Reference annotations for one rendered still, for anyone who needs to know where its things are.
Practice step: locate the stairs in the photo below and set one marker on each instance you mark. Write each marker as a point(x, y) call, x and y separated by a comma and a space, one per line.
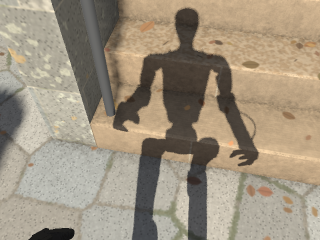
point(228, 84)

